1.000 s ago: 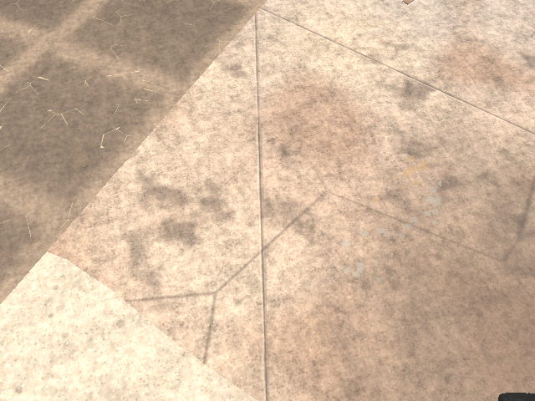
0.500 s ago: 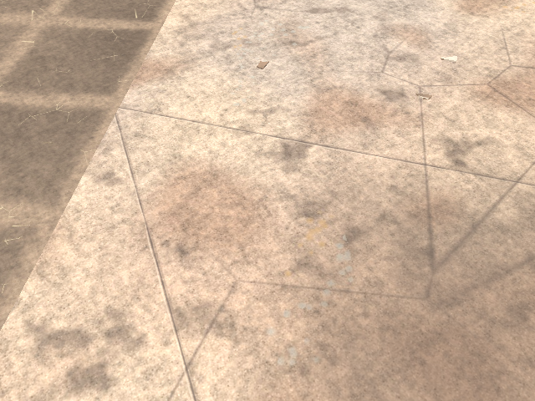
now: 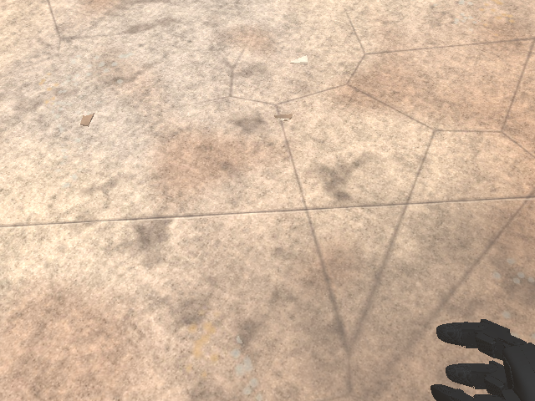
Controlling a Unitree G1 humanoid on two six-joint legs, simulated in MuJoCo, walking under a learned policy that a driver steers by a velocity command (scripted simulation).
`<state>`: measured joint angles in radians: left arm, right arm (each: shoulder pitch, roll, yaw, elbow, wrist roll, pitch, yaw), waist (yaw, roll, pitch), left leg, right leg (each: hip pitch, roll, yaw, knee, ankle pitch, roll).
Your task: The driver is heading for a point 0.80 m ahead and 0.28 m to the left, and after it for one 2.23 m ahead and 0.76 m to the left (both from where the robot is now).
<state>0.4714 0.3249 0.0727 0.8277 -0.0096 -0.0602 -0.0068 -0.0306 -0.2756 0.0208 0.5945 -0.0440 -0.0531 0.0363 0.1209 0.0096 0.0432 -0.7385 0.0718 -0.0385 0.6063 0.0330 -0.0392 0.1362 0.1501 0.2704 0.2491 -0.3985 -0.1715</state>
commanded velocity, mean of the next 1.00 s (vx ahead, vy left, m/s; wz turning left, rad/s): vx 0.99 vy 0.00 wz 0.46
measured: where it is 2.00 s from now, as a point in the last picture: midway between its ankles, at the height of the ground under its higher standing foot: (173, 62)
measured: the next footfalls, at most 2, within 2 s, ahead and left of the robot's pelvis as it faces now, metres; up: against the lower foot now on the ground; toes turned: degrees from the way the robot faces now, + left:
left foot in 0.06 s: +0.29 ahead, +0.14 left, +0.00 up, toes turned -7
right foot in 0.46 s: +0.61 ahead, -0.14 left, +0.00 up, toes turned +4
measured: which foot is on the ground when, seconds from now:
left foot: up 0.00-0.04, down 0.06-0.48, up 0.50-0.86, down 0.88-1.00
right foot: down 0.00-0.08, up 0.10-0.44, down 0.46-0.88, up 0.90-1.00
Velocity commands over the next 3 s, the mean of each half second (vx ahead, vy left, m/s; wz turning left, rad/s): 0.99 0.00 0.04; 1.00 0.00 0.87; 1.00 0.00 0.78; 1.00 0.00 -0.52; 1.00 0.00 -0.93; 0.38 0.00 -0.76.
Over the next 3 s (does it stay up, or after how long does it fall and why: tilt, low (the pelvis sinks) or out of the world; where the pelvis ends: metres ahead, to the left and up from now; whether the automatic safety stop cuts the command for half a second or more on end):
stays up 2.30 0.91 0.00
